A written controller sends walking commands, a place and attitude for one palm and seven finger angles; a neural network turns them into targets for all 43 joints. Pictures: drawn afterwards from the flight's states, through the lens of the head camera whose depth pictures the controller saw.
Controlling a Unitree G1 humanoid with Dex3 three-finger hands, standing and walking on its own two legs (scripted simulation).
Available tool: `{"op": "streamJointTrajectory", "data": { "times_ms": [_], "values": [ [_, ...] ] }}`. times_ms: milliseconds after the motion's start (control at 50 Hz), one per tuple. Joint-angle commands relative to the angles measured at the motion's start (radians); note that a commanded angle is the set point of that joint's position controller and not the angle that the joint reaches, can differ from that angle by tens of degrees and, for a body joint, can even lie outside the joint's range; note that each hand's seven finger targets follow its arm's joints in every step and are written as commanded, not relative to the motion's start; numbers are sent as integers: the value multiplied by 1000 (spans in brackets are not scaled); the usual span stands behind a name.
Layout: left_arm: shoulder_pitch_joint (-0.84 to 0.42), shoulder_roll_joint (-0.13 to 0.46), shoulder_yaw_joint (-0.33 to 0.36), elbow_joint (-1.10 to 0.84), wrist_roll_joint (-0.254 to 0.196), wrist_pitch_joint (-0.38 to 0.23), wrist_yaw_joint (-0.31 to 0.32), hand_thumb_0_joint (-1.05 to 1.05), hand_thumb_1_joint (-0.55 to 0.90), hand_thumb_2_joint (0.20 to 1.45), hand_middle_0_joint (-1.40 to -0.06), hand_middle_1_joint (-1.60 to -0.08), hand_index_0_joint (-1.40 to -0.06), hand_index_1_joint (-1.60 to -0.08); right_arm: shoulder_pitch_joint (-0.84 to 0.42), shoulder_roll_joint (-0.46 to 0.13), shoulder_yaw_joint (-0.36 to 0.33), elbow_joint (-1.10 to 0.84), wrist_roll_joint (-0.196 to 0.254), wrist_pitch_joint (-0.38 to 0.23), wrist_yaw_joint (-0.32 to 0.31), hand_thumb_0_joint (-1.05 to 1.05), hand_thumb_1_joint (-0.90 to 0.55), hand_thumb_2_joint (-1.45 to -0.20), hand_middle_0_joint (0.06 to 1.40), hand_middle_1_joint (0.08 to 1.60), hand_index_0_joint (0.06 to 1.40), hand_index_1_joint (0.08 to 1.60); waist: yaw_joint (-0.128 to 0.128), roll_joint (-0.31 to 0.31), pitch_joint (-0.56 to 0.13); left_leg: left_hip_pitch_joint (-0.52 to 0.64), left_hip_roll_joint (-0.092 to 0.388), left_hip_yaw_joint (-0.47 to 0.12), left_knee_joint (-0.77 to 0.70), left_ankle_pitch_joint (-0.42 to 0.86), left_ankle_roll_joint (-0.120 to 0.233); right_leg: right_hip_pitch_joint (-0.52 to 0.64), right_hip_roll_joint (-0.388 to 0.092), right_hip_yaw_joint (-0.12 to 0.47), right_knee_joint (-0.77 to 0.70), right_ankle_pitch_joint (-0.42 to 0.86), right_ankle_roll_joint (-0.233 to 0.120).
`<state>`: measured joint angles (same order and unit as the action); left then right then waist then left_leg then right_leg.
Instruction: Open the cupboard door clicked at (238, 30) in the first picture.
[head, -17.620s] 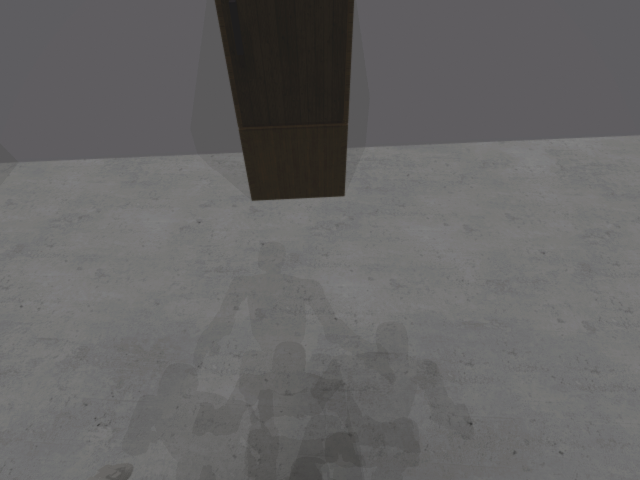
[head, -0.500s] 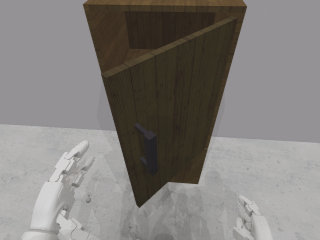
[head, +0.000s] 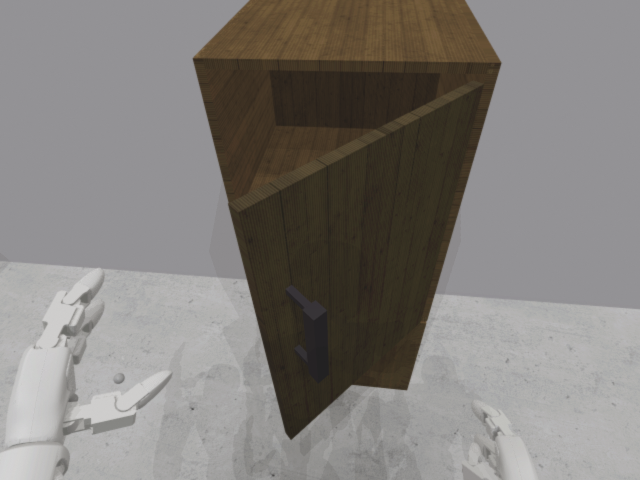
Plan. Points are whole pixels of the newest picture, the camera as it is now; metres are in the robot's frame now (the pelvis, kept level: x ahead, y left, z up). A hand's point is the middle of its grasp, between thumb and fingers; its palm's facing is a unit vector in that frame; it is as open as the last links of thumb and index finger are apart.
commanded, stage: draw the hand back to the body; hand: left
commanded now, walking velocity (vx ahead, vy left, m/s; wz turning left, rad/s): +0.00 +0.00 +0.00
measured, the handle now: (307, 335) +0.30 +0.06 +0.03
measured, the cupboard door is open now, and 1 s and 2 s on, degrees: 48 48 48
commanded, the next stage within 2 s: step back with the hand held close in 0.64 s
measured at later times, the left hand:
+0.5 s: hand (91, 340) +0.20 +0.25 +0.16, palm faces +0.43 -0.81 -0.38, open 7.6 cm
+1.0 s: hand (94, 346) +0.19 +0.24 +0.16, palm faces +0.35 -0.80 -0.49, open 7.4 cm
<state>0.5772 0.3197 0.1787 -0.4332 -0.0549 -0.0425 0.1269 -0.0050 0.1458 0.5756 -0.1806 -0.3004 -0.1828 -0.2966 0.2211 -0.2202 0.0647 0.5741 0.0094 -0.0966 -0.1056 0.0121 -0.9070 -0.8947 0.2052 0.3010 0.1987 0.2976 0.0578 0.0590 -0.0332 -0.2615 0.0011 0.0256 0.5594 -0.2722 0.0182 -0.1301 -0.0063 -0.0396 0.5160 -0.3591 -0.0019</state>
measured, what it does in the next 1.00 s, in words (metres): stands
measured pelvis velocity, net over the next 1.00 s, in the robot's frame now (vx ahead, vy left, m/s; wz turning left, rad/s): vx -0.01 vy -0.01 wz -0.03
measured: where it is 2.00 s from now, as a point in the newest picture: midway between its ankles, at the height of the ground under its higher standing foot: outside the picture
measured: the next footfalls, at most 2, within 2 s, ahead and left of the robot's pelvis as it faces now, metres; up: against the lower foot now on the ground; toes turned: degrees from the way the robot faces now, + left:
left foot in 1.68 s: -0.02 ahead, +0.11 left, +0.00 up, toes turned +0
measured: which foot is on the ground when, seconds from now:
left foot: down 0.00-1.00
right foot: down 0.00-1.00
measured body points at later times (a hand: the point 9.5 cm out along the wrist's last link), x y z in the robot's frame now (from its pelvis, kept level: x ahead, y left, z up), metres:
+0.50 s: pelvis +0.00 -0.01 +0.01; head -0.02 -0.03 +0.46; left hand +0.17 +0.29 +0.18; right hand +0.19 -0.23 -0.08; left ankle +0.02 +0.11 -0.73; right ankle -0.05 -0.12 -0.73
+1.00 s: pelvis -0.01 -0.01 +0.01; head +0.00 -0.03 +0.46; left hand +0.17 +0.28 +0.18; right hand +0.17 -0.25 -0.08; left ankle +0.02 +0.11 -0.73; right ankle -0.05 -0.12 -0.73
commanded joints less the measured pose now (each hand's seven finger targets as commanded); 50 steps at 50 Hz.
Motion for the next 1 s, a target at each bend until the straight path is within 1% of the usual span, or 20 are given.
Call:
{"op": "streamJointTrajectory", "data": {
  "times_ms": [0, 80, 140, 180, 240, 260, 300, 380, 460, 660, 680, 720, 740, 760, 780, 800, 820, 900, 940, 980],
  "values": [
    [-83, 160, 163, -206, -3, -66, 12, 0, 480, 720, -185, -300, -185, -300, -145, -102, -55, -153, -5, -54, -1, 0, -900, -900, 200, 300, 200, 300, 5, -16, -42, 165, 19, -28, -121, 257, 9, -58, 5, -2, -125, 303, -13],
    [-103, 175, 208, -188, -10, -64, 11, 0, 620, 780, -190, -300, -190, -300, -153, -102, -61, -141, -7, -41, 5, 0, -900, -900, 200, 300, 200, 300, 9, -20, -42, 188, 20, -20, -136, 298, 9, -25, 6, 2, -145, 349, -12],
    [-164, 194, 234, -205, -10, -69, 12, 0, 725, 825, -194, -300, -194, -300, -156, -103, -65, -133, -6, -35, 9, 0, -900, -900, 200, 300, 200, 300, 6, 26, -38, 212, 21, -18, -149, 302, 4, -26, 9, 5, -162, 341, -12],
    [-174, 204, 254, -179, -17, -68, 14, 0, 795, 855, -196, -300, -196, -300, -162, -105, -67, -128, -7, -33, 8, 0, -900, -900, 200, 300, 200, 300, 8, -1, -32, 211, 19, -16, -155, 292, 7, -15, 7, 5, -169, 345, -11],
    [-210, 226, 289, -170, -19, -72, 15, 0, 900, 900, -200, -300, -200, -300, -163, -108, -72, -119, -6, -30, 9, 0, -900, -900, 200, 300, 200, 300, 10, 8, -38, 224, 18, -15, -162, 299, 6, -6, 10, 6, -180, 349, -11],
    [-200, 209, 274, -140, -17, -70, 12, 0, 900, 900, -200, -300, -200, -300, -168, -109, -72, -114, -7, -28, 9, 0, -900, -900, 200, 300, 200, 300, 11, 20, -24, 225, 18, -11, -162, 305, 7, -6, 8, 8, -184, 356, -12],
    [-173, 175, 243, -119, -22, -67, 3, 0, 900, 900, -200, -300, -200, -300, -168, -111, -76, -118, -6, -24, 17, 0, -900, -900, 200, 300, 200, 300, 8, -16, -5, 223, 22, -13, -173, 298, 7, -12, 10, 5, -187, 350, -7],
    [-194, 197, 251, -139, -22, -73, 0, 0, 900, 900, -200, -300, -200, -300, -174, -115, -81, -120, -7, -20, 18, 0, -900, -900, 200, 300, 200, 300, 9, -31, -17, 227, 17, -7, -174, 274, 12, -5, 8, 13, -202, 346, -5],
    [-206, 230, 279, -166, -19, -82, 3, 0, 900, 900, -200, -300, -200, -300, -176, -112, -81, -113, -7, -27, 13, 0, -900, -900, 200, 300, 200, 300, 15, 9, -38, 234, 10, -3, -168, 287, 11, 14, 6, 18, -204, 367, -8],
    [-210, 209, 264, -122, -24, -90, -1, 0, 900, 900, -200, -300, -200, -300, -183, -110, -85, -100, -6, -37, 9, 0, -900, -900, 200, 300, 200, 300, 10, -21, 13, 236, 11, 3, -175, 239, 15, -17, 6, 24, -237, 322, -2],
    [-220, 205, 259, -140, -23, -95, -2, 0, 900, 900, -200, -300, -200, -300, -183, -108, -86, -101, -6, -38, 9, 0, -900, -900, 200, 300, 200, 300, 8, 0, 4, 244, 12, 5, -177, 235, 14, -19, 5, 26, -236, 317, 0],
    [-213, 207, 263, -127, -25, -96, -2, 0, 900, 900, -200, -300, -200, -300, -181, -109, -86, -100, -7, -40, 9, 0, -900, -900, 200, 300, 200, 300, 9, -27, 2, 245, 12, 3, -179, 233, 16, -18, 6, 26, -240, 312, 1],
    [-296, 234, 265, -252, -22, -114, 0, 0, 900, 900, -200, -300, -200, -300, -193, -108, -85, -112, -6, -50, 10, 0, -900, -900, 200, 300, 200, 300, 12, 10, -37, 262, 6, 1, -172, 247, 17, -5, 4, 32, -237, 332, 0],
    [-447, 411, 435, -288, -1, -163, 19, 0, 900, 900, -200, -300, -200, -300, -163, -105, -67, -143, 5, -30, 11, 0, -900, -900, 200, 300, 200, 300, -29, 47, 71, 203, 21, -20, -137, 202, 25, -96, -40, 88, -282, 390, 1],
    [-272, 297, 358, -173, -10, -159, 4, 0, 900, 900, -200, -300, -200, -300, -174, -110, -83, -110, -6, -15, 10, 0, -900, -900, 200, 300, 200, 300, -33, -37, 45, 187, 26, -29, -104, 229, 26, -96, -58, 85, -271, 448, 6],
    [-151, 241, 315, -119, -8, -146, -8, 0, 900, 900, -200, -300, -200, -300, -165, -116, -90, -121, -7, 2, 14, 0, -900, -900, 200, 300, 200, 300, -33, -74, 25, 196, 28, -22, -92, 265, 26, -94, -62, 80, -255, 494, 15],
    [-98, 214, 293, -111, -9, -138, -15, 0, 900, 900, -200, -300, -200, -300, -162, -119, -95, -132, -6, 17, 19, 0, -900, -900, 200, 300, 200, 300, -35, -78, 4, 189, 33, -16, -90, 297, 25, -85, -64, 69, -237, 519, 24],
    [-48, 233, 308, -166, -8, -136, -10, 0, 900, 900, -200, -300, -200, -300, -157, -124, -108, -156, 1, 59, 17, 0, -900, -900, 200, 300, 200, 300, -40, -35, -90, 214, 59, -4, -94, 435, 22, -65, -57, 54, -181, 571, 34],
    [-47, 259, 330, -186, -8, -133, -3, 0, 900, 900, -200, -300, -200, -300, -157, -119, -112, -166, 5, 72, 13, 0, -900, -900, 200, 300, 200, 300, -42, -75, -109, 212, 65, -2, -86, 459, 20, -65, -54, 55, -164, 603, 36],
    [-60, 286, 349, -226, -8, -134, 6, 0, 900, 900, -200, -300, -200, -300, -157, -118, -113, -176, 7, 80, 8, 0, -900, -900, 200, 300, 200, 300, -41, -62, -125, 195, 70, -7, -89, 473, 18, -50, -53, 52, -141, 596, 30]
  ]
}}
